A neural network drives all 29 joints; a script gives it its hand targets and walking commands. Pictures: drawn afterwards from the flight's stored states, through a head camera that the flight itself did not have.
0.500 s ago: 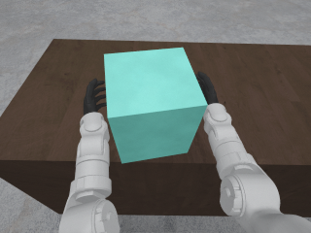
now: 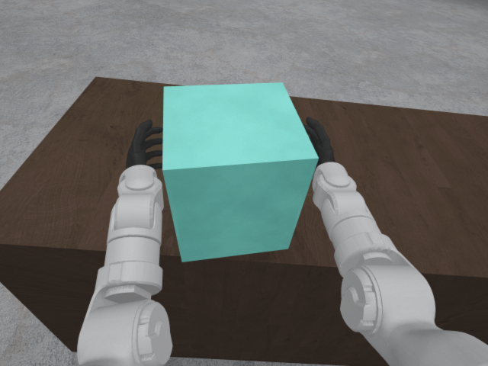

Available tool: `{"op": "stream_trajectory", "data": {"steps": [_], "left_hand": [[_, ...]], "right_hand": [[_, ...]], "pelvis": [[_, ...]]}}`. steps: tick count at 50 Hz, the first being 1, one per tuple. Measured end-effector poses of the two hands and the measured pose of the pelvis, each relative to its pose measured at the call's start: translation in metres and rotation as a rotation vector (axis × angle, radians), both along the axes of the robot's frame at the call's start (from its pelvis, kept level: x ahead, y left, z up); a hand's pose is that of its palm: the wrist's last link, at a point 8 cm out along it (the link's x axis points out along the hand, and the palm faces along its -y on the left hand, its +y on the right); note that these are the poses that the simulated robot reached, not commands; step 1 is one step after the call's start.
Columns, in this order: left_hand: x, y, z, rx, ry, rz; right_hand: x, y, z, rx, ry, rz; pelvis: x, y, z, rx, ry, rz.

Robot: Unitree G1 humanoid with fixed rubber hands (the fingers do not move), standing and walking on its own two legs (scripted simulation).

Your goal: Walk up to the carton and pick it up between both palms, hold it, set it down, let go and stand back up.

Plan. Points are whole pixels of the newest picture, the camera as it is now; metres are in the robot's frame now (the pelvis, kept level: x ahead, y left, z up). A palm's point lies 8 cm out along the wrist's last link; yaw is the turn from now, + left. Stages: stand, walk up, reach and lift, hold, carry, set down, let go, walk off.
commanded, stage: reach and lift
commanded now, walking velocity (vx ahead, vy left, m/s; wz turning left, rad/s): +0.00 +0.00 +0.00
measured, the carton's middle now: (231, 174) +0.43 +0.04 +0.10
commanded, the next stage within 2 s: none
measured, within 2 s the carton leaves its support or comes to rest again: neither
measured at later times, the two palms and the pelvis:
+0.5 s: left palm (126, 143) +0.38 +0.20 +0.19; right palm (321, 162) +0.38 -0.10 +0.18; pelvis -0.01 +0.03 +0.00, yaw +0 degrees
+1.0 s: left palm (129, 122) +0.38 +0.19 +0.22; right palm (335, 147) +0.37 -0.11 +0.22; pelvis +0.00 +0.04 +0.00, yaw +0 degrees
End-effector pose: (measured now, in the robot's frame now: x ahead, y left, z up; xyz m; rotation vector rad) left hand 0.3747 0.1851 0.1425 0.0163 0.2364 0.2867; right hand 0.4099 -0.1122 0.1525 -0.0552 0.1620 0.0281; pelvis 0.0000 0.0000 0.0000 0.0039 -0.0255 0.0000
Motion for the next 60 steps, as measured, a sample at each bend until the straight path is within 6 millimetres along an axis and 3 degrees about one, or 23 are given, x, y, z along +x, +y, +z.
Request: {"op": "stream_trajectory", "data": {"steps": [8, 17, 32, 48, 60], "left_hand": [[0.004, -0.002, 0.023, 0.016, -0.090, -0.062], [-0.005, 0.011, 0.027, 0.030, -0.048, -0.078], [0.006, 0.008, 0.061, 0.047, -0.062, -0.115], [0.006, 0.005, 0.079, 0.052, -0.071, -0.146], [0.009, 0.006, 0.094, 0.049, -0.071, -0.154]], "right_hand": [[-0.015, -0.004, 0.018, 0.022, -0.093, -0.057], [-0.030, 0.009, 0.004, 0.049, -0.051, -0.076], [-0.029, 0.006, 0.043, 0.055, -0.068, -0.114], [-0.036, 0.002, 0.060, 0.069, -0.080, -0.142], [-0.034, 0.003, 0.084, 0.080, -0.079, -0.148]], "pelvis": [[0.001, 0.008, 0.001, -0.003, -0.056, 0.005], [-0.003, 0.021, 0.000, -0.007, -0.092, -0.004], [-0.007, 0.032, 0.000, -0.016, -0.091, -0.002], [-0.004, 0.036, -0.001, -0.021, -0.121, -0.002], [-0.003, 0.037, 0.000, -0.020, -0.108, -0.005]]}}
